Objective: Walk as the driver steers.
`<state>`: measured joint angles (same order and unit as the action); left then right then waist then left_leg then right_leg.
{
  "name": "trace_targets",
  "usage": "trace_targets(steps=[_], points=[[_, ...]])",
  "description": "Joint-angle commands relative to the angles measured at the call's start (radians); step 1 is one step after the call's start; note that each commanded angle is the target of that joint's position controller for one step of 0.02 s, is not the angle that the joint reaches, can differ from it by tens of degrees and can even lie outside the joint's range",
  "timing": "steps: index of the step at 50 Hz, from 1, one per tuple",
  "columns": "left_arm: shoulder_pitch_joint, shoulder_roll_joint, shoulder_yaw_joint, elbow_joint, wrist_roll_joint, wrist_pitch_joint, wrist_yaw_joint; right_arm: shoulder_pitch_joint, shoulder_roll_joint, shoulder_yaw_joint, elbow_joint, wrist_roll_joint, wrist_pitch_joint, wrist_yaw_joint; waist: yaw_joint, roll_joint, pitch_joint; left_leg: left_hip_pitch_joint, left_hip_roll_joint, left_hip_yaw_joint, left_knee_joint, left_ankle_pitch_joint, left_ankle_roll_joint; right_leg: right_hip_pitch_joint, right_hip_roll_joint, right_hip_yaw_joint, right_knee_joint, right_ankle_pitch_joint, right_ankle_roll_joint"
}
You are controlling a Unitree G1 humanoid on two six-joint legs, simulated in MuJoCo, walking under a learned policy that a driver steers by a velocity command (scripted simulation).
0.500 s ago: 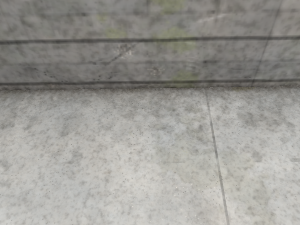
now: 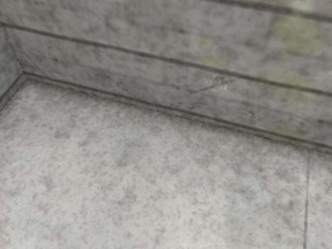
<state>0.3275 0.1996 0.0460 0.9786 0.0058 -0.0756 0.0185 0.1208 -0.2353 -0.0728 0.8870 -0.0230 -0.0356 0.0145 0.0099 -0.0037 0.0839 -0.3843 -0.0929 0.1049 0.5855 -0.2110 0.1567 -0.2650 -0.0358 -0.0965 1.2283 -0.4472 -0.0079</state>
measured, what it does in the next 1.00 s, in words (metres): walks ahead, turning left: right foot, then left foot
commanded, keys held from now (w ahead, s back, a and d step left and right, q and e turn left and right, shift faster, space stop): q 1.00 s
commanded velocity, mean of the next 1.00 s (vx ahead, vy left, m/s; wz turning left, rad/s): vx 0.08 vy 0.00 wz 0.59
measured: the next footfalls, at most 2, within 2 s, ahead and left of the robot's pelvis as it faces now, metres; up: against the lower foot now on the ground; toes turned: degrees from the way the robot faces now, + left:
right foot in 0.52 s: +0.29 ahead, -0.10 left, +0.00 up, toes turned +23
left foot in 1.00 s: +0.14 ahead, +0.08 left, +0.00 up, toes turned +37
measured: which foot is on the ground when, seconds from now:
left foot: down 0.00-0.52, up 0.54-0.98, down 1.00-1.00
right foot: up 0.00-0.50, down 0.52-1.00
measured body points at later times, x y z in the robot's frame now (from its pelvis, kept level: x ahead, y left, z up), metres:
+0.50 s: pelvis +0.16 -0.03 +0.01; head +0.19 -0.02 +0.46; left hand +0.26 +0.27 -0.09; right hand +0.26 -0.31 -0.12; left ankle +0.07 +0.03 -0.72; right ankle +0.25 -0.12 -0.72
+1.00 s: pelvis +0.16 -0.02 +0.01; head +0.17 +0.01 +0.46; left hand +0.07 +0.26 -0.12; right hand +0.43 -0.16 -0.09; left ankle +0.11 +0.05 -0.73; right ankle +0.25 -0.12 -0.72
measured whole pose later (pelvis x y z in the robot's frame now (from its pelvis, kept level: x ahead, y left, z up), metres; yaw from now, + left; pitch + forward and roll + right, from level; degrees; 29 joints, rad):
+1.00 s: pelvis +0.16 -0.02 +0.01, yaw +36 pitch -1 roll -1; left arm 0.23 0.32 0.05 0.75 0.02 0.03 0.01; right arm 0.16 -0.29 -0.05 0.72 -0.02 0.06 0.04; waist 0.01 -0.03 0.07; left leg -0.25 -0.02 0.02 0.56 -0.29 0.03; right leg -0.28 -0.11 -0.19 0.58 -0.27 0.01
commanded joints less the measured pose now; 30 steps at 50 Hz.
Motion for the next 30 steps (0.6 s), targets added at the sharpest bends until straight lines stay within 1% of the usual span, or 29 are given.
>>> trace_targets(steps=[1,2,3,4,5,6,9,11,13,16,17,19,21,22,23,24,25,26,27,28,29,30], points=[[-0.029,0.120,0.024,-0.107,0.009,-0.019,0.005,0.124,-0.132,-0.035,-0.011,0.024,0.001,-0.018,-0.020,-0.048,-0.091,0.335,0.330,-0.387,-0.260,0.735,0.181,-0.351,-0.051,0.118,0.069,0.084,0.011],[-0.004,0.115,0.024,-0.109,0.027,0.003,0.005,0.101,-0.107,-0.025,-0.017,0.030,-0.001,-0.021,0.008,-0.030,-0.094,0.271,0.289,-0.333,-0.270,0.762,0.159,-0.293,-0.054,0.118,0.021,0.089,0.025],[0.003,0.106,0.025,-0.113,0.034,0.025,0.004,0.106,-0.106,-0.021,-0.019,0.030,-0.007,-0.020,0.020,-0.021,-0.104,0.244,0.267,-0.310,-0.267,0.807,0.143,-0.263,-0.050,0.117,-0.019,0.089,0.036],[0.005,0.094,0.023,-0.122,0.034,0.042,0.002,0.119,-0.126,-0.024,-0.017,0.026,-0.013,-0.019,0.029,-0.010,-0.115,0.235,0.249,-0.293,-0.259,0.868,0.137,-0.259,-0.041,0.109,-0.053,0.099,0.047],[0.000,0.088,0.020,-0.130,0.031,0.053,0.001,0.132,-0.148,-0.029,-0.017,0.022,-0.015,-0.019,0.030,0.002,-0.125,0.230,0.233,-0.280,-0.251,0.908,0.128,-0.264,-0.035,0.102,-0.086,0.122,0.055],[-0.017,0.089,0.020,-0.141,0.030,0.059,0.001,0.147,-0.162,-0.031,-0.020,0.019,-0.014,-0.020,0.025,0.014,-0.136,0.234,0.221,-0.274,-0.242,0.932,0.115,-0.276,-0.031,0.097,-0.116,0.147,0.061],[-0.104,0.111,0.020,-0.184,0.026,0.070,0.001,0.191,-0.167,-0.031,-0.029,0.020,0.001,-0.025,-0.007,0.055,-0.153,0.264,0.198,-0.290,-0.220,0.912,0.066,-0.325,-0.028,0.097,-0.191,0.218,0.069],[-0.165,0.124,0.018,-0.212,0.022,0.076,0.002,0.218,-0.170,-0.031,-0.036,0.021,0.013,-0.031,-0.029,0.069,-0.153,0.296,0.197,-0.323,-0.208,0.863,0.042,-0.355,-0.025,0.108,-0.238,0.247,0.070],[-0.214,0.133,0.015,-0.235,0.018,0.080,0.003,0.243,-0.177,-0.033,-0.043,0.018,0.023,-0.036,-0.048,0.076,-0.145,0.335,0.207,-0.367,-0.198,0.819,0.033,-0.382,-0.020,0.122,-0.280,0.258,0.067],[-0.263,0.146,0.011,-0.261,0.012,0.081,0.007,0.266,-0.185,-0.037,-0.054,0.010,0.034,-0.042,-0.065,0.080,-0.126,0.385,0.227,-0.431,-0.171,0.803,0.043,-0.401,-0.003,0.142,-0.338,0.231,0.057],[-0.279,0.158,0.011,-0.269,0.005,0.081,0.013,0.281,-0.192,-0.041,-0.052,0.004,0.037,-0.046,-0.069,0.075,-0.115,0.395,0.242,-0.465,-0.166,0.787,0.042,-0.402,0.002,0.151,-0.359,0.202,0.054],[-0.288,0.166,0.007,-0.281,-0.001,0.078,0.019,0.275,-0.202,-0.045,-0.062,0.000,0.044,-0.049,-0.069,0.083,-0.101,0.410,0.249,-0.502,-0.142,0.791,0.054,-0.385,0.017,0.163,-0.403,0.166,0.042],[-0.281,0.175,0.004,-0.289,-0.007,0.071,0.022,0.256,-0.210,-0.047,-0.075,-0.002,0.051,-0.048,-0.063,0.090,-0.096,0.403,0.242,-0.538,-0.113,0.795,0.056,-0.329,0.037,0.170,-0.467,0.131,0.025],[-0.264,0.179,0.003,-0.289,-0.010,0.067,0.023,0.239,-0.213,-0.049,-0.082,-0.002,0.054,-0.046,-0.054,0.094,-0.096,0.388,0.231,-0.557,-0.102,0.774,0.047,-0.278,0.047,0.173,-0.515,0.123,0.017],[-0.238,0.184,0.002,-0.287,-0.012,0.063,0.024,0.213,-0.218,-0.050,-0.091,0.001,0.056,-0.044,-0.038,0.102,-0.096,0.362,0.213,-0.571,-0.090,0.733,0.029,-0.209,0.059,0.172,-0.581,0.123,0.009],[-0.192,0.188,0.003,-0.280,-0.012,0.058,0.027,0.172,-0.222,-0.051,-0.104,0.007,0.056,-0.042,-0.005,0.107,-0.097,0.315,0.179,-0.573,-0.065,0.686,-0.001,-0.103,0.072,0.163,-0.690,0.153,-0.001],[-0.122,0.198,0.006,-0.268,0.000,0.048,0.034,0.118,-0.220,-0.049,-0.122,0.021,0.053,-0.039,0.044,0.092,-0.113,0.238,0.127,-0.558,0.000,0.622,-0.048,0.054,0.053,0.177,-0.839,0.283,-0.015],[-0.057,0.273,0.022,-0.269,0.016,0.038,0.048,0.114,-0.162,-0.030,-0.159,0.030,0.045,-0.038,0.049,-0.061,-0.209,0.143,0.057,-0.457,0.197,0.366,-0.101,0.249,-0.160,0.353,-0.906,0.446,-0.073],[-0.134,0.330,0.022,-0.303,0.005,0.052,0.050,0.239,-0.114,-0.023,-0.158,0.023,0.052,-0.043,-0.039,-0.242,-0.226,-0.088,-0.151,-0.277,0.361,-0.469,-0.133,0.355,-0.399,0.648,-0.905,0.849,-0.207],[-0.079,0.293,0.022,-0.283,-0.008,0.065,0.041,0.286,-0.186,-0.036,-0.123,-0.019,0.068,-0.049,-0.040,-0.191,-0.244,-0.102,-0.064,-0.223,0.541,-0.517,-0.147,0.293,-0.448,0.669,-0.875,0.912,-0.288],[-0.105,0.222,0.003,-0.294,-0.008,0.069,0.038,0.245,-0.208,-0.043,-0.108,-0.024,0.076,-0.043,-0.041,-0.091,-0.185,-0.104,-0.030,-0.229,0.598,-0.429,-0.153,0.232,-0.382,0.551,-0.873,0.857,-0.268],[-0.159,0.190,-0.007,-0.305,-0.006,0.073,0.037,0.209,-0.200,-0.044,-0.107,-0.018,0.084,-0.032,-0.049,-0.054,-0.125,-0.096,-0.001,-0.219,0.595,-0.351,-0.168,0.161,-0.299,0.412,-0.895,0.758,-0.224]])
Keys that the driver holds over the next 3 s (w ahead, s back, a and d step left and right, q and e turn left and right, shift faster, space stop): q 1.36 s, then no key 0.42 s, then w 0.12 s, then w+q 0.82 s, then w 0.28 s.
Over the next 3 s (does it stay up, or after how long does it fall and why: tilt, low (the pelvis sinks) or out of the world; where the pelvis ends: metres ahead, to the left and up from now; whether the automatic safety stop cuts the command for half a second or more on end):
stays up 0.34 0.41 0.02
